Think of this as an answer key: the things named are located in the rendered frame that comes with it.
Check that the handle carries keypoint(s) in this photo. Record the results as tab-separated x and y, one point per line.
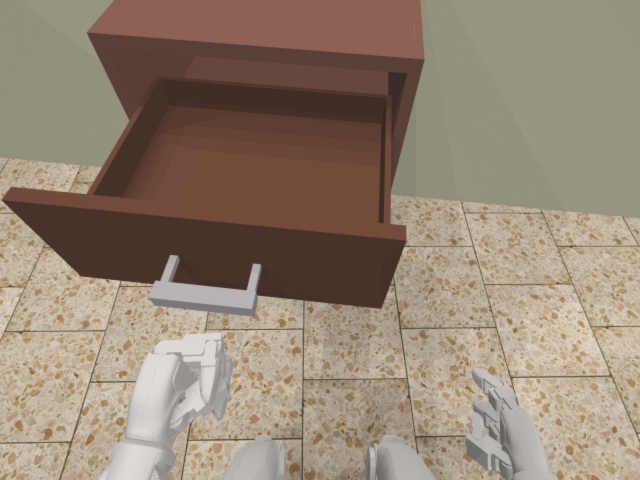
166	293

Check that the drawer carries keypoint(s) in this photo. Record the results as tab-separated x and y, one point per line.
225	175

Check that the left robot forearm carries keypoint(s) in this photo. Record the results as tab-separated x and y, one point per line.
139	460

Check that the robot right shin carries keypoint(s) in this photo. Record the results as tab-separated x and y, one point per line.
390	438

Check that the cabinet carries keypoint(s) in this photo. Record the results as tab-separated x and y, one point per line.
364	46

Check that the robot right thigh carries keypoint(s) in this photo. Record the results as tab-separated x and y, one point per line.
395	461

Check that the robot right hand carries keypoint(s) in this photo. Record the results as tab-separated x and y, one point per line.
514	443

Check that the robot left hand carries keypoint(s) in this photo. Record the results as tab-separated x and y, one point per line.
196	367

